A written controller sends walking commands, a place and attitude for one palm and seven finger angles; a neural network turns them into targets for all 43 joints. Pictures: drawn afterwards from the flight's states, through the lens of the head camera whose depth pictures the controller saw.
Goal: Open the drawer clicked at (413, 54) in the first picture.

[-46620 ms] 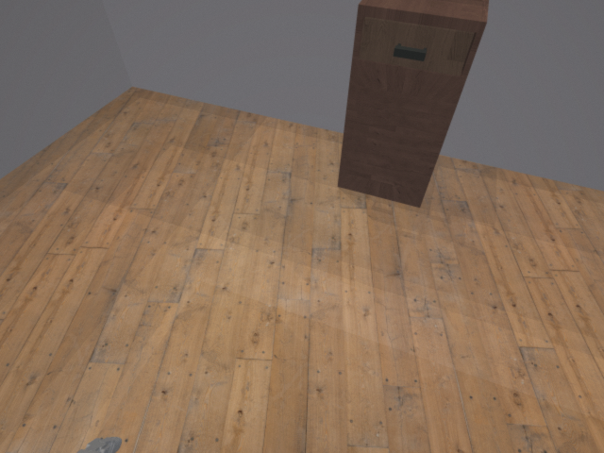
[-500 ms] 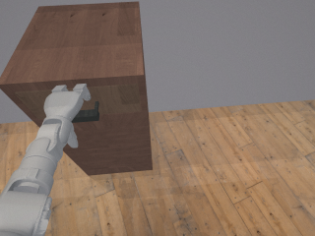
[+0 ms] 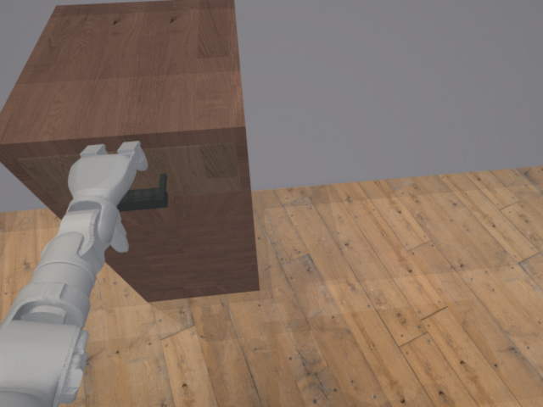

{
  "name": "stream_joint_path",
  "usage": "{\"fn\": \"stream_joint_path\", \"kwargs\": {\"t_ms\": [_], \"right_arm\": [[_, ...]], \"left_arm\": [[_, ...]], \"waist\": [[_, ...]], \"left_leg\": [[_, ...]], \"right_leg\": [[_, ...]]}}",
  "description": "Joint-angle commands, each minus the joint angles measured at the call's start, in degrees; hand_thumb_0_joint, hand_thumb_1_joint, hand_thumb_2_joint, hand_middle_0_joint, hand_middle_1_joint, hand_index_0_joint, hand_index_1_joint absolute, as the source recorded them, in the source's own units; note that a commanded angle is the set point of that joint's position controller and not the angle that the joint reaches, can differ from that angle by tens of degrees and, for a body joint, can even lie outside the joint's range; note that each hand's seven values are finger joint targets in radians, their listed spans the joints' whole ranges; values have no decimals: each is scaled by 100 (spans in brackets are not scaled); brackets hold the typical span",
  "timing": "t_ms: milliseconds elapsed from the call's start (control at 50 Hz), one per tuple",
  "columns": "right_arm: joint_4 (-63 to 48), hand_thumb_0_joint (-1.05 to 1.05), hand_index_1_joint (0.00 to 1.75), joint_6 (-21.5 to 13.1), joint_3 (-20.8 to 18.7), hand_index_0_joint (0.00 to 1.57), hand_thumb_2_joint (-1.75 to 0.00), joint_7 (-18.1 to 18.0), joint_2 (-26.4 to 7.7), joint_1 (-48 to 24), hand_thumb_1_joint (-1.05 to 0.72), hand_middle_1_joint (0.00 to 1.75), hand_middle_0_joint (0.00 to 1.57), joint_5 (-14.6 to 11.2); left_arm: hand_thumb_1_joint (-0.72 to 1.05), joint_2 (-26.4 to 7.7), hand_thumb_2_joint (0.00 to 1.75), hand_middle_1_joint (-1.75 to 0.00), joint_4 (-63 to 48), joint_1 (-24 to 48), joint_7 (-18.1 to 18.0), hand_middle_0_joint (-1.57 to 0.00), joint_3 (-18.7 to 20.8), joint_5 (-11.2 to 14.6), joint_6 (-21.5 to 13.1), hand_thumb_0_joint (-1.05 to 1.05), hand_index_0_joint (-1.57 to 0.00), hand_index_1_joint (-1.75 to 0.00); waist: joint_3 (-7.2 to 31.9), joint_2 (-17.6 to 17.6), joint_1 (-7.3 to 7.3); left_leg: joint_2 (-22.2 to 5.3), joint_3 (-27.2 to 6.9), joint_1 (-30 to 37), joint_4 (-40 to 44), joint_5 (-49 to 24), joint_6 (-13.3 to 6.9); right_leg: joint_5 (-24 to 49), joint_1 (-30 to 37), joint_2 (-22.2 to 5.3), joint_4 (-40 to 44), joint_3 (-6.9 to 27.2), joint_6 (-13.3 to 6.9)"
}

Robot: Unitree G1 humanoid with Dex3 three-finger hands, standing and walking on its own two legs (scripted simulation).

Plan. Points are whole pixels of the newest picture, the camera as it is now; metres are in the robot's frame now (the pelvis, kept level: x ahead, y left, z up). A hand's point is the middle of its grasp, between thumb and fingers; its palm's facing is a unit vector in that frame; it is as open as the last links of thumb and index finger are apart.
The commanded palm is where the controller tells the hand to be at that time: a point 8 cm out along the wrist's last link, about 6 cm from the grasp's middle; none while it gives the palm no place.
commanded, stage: move the hooked fingers above the handle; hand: left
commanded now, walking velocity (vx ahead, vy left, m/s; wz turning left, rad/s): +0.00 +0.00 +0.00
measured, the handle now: (138, 190) +0.49 +0.25 -0.03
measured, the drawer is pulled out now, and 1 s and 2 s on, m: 0.00 0.00 0.00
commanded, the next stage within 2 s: lower the fingers behind the handle in 0.32 s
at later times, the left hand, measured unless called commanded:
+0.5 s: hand (117, 199) +0.43 +0.25 +0.03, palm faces -0.07 -0.04 -1.00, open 13.8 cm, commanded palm +0.41 +0.25 +0.08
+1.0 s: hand (123, 212) +0.43 +0.25 -0.01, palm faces -0.08 -0.04 -1.00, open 13.8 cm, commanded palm +0.41 +0.25 +0.05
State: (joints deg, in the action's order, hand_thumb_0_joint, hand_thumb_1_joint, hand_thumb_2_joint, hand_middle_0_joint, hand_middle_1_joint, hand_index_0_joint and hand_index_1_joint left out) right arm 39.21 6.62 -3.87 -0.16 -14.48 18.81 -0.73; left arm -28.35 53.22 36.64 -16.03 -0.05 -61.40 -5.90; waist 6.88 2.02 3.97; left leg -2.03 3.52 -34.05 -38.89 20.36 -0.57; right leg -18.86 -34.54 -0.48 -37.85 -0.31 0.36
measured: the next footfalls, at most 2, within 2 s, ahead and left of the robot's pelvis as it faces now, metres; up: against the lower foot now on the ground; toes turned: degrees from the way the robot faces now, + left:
none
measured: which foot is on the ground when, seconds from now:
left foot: down 0.00-1.00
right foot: down 0.00-1.00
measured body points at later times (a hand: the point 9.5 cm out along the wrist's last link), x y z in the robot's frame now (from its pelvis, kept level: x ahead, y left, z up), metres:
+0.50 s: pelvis +0.00 +0.00 +0.00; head +0.07 -0.01 +0.44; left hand +0.43 +0.25 +0.08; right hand +0.06 -0.27 -0.13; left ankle -0.03 +0.11 -0.72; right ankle -0.02 -0.13 -0.72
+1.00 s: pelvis -0.01 +0.00 -0.01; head +0.08 +0.00 +0.43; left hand +0.43 +0.25 +0.04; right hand +0.03 -0.28 -0.14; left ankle -0.03 +0.11 -0.72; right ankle -0.02 -0.13 -0.72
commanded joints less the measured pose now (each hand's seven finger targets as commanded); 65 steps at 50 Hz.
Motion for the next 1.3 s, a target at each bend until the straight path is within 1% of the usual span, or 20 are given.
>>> {"fn": "stream_joint_path", "kwargs": {"t_ms": [0, 60, 100, 140, 200, 280, 500, 580, 640, 680, 760, 800, 860, 980, 1060, 1120, 1140, 1180, 1240, 1280], "right_arm": [[-417, 0, 30, -152, -341, 20, -90, -85, -898, 471, -90, 30, 20, 36], [-365, 0, 30, -142, -330, 20, -90, -62, -897, 468, -90, 30, 20, 59], [-395, 0, 30, -135, -346, 20, -90, -40, -884, 445, -90, 30, 20, 62], [-406, 0, 30, -130, -331, 20, -90, -22, -885, 401, -90, 30, 20, 45], [-432, 0, 30, -109, -309, 20, -90, -49, -918, 407, -90, 30, 20, 33], [-486, 0, 30, -113, -316, 20, -90, -57, -875, 390, -90, 30, 20, 33], [-445, 0, 30, -129, -308, 20, -90, -83, -886, 399, -90, 30, 20, 31], [-435, 0, 30, -134, -333, 20, -90, -82, -883, 468, -90, 30, 20, 68], [-402, 0, 30, -138, -351, 20, -90, -62, -865, 465, -90, 30, 20, 84], [-384, 0, 30, -131, -357, 20, -90, -59, -878, 482, -90, 30, 20, 89], [-336, 0, 30, -129, -336, 20, -90, -57, -907, 500, -90, 30, 20, 113], [-349, 0, 30, -143, -360, 20, -90, -46, -881, 521, -90, 30, 20, 116], [-298, 0, 30, -127, -353, 20, -90, -50, -918, 571, -90, 30, 20, 134], [-307, 0, 30, -107, -328, 20, -90, -74, -929, 608, -90, 30, 20, 130], [-261, 0, 30, -116, -337, 20, -90, -80, -930, 644, -90, 30, 20, 153], [-247, 0, 30, -114, -356, 20, -90, -49, -920, 705, -90, 30, 20, 167], [-246, 0, 30, -109, -352, 20, -90, -35, -919, 719, -90, 30, 20, 167], [-242, 0, 30, -91, -339, 20, -90, -29, -951, 747, -90, 30, 20, 162], [-255, 0, 30, -82, -324, 20, -90, -27, -935, 730, -90, 30, 20, 155], [-239, 0, 30, -73, -307, 20, -90, -32, -977, 750, -90, 30, 20, 154]], "left_arm": [[-50, -1434, 30, -120, -1206, 2316, -241, -30, 409, 53, -87, 0, -30, -120], [-50, -1396, 30, -120, -1241, 2509, -288, -30, 364, 38, -71, 0, -30, -120], [-50, -1365, 30, -120, -1280, 2304, -320, -30, 392, 34, -39, 0, -30, -120], [-50, -1256, 30, -120, -1190, 2297, -330, -30, 304, 53, 40, 0, -30, -120], [-50, -1533, 30, -120, -1076, 2277, -306, -30, 487, 26, 122, 0, -30, -120], [-50, -1454, 30, -120, -1299, 2209, -236, -30, 438, 34, 67, 0, -30, -120], [-50, -1268, 30, -120, -998, 2019, -207, -30, 300, 60, -59, 0, -30, -120], [-50, -1518, 30, -120, -1241, 2226, -304, -30, 508, -27, -213, 0, -30, -120], [-50, -1334, 30, -120, -1177, 2165, -412, -30, 405, -38, -250, 0, -30, -120], [-50, -1483, 30, -120, -1028, 2090, -496, -30, 565, -61, -241, 0, -30, -120], [-50, -1619, 30, -120, -957, 2292, -623, -30, 632, -115, -151, 0, -30, -120], [-50, -1311, 30, -120, -915, 2264, -667, -30, 404, -129, -112, 0, -30, -120], [-50, -1541, 30, -120, -751, 2184, -666, -30, 613, -79, -83, 0, -30, -120], [-50, -1643, 30, -120, -651, 2189, -622, -30, 610, -155, -169, 0, -30, -120], [-50, -1446, 30, -120, -553, 2346, -665, -30, 469, -158, -228, 0, -30, -120], [-50, -1303, 30, -120, -478, 2250, -722, -30, 385, -202, -160, 0, -30, -120], [-50, -1159, 30, -120, -296, 2127, -728, -30, 301, -167, -106, 0, -30, -120], [-50, -1323, 30, -120, -235, 2130, -729, -30, 432, -157, -82, 0, -30, -120], [-50, -1035, 30, -120, -74, 2130, -707, -30, 177, -155, 35, 0, -30, -120], [-50, -1212, 30, -120, -9, 2233, -681, -30, 278, -168, 54, 0, -30, -120]], "waist": [[2152, 140, 23], [2153, 183, 69], [2323, 300, -9], [2075, 129, 27], [2083, -11, -10], [2329, 112, -44], [1829, 7, 42], [2264, 72, -11], [2167, 207, 41], [2179, 30, 38], [2238, 127, 51], [2300, 186, 108], [2336, -18, 96], [2361, 62, 99], [2093, 106, 234], [2327, 282, 184], [2240, 186, 203], [2284, 12, 169], [2077, -5, 234], [2055, -92, 255]], "left_leg": [[212, -87, 1396, 192, -2530, -200], [202, -111, 1410, 150, -2695, -198], [199, -114, 1556, 118, -2893, -180], [193, -101, 1410, 167, -2703, -183], [222, -71, 1229, 195, -2597, -200], [214, -71, 1429, 182, -2815, -203], [248, -45, 1131, 181, -2262, -206], [266, -57, 1119, 70, -2407, -216], [261, -73, 1096, -19, -2390, -194], [260, -71, 990, -65, -2350, -209], [270, -84, 822, -128, -2298, -206], [265, -89, 909, -172, -2274, -195], [265, -77, 753, -228, -2265, -213], [268, -71, 550, -303, -2123, -217], [243, -119, 466, -389, -1997, -211], [229, -130, 584, -473, -2095, -176], [235, -135, 522, -488, -1988, -178], [229, -147, 391, -498, -1984, -189], [225, -134, 286, -499, -1771, -187], [209, -148, 219, -516, -1727, -201]], "right_leg": [[2068, 991, 274, 259, -67, -263], [2158, 960, 269, 226, -79, -280], [2236, 951, 284, 173, -94, -282], [2163, 936, 280, 225, -117, -271], [2257, 1126, 267, 227, -78, -261], [2363, 1212, 268, 214, -69, -255], [2034, 946, 263, 278, -62, -255], [2162, 1037, 255, 152, -18, -254], [2068, 807, 277, 94, -51, -268], [2069, 812, 283, 67, -32, -248], [2056, 772, 278, -25, -40, -269], [1971, 618, 298, -50, -61, -259], [2101, 765, 289, -56, -22, -246], [1991, 599, 291, -155, -3, -231], [1723, 224, 299, -186, -58, -255], [1648, 31, 326, -301, -97, -268], [1553, -14, 335, -289, -108, -268], [1611, 58, 328, -331, -99, -254], [1444, -84, 327, -306, -116, -261], [1391, -143, 318, -323, -113, -252]]}}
